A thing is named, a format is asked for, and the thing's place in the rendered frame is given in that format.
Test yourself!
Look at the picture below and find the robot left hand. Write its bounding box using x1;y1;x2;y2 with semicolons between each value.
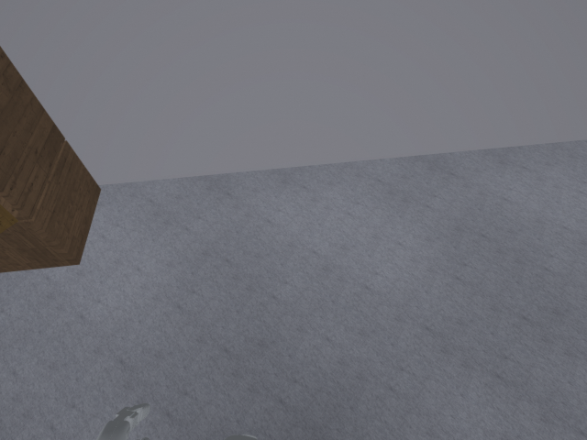
96;403;150;440

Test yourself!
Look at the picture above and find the cupboard door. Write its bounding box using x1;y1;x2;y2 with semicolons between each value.
0;204;18;234

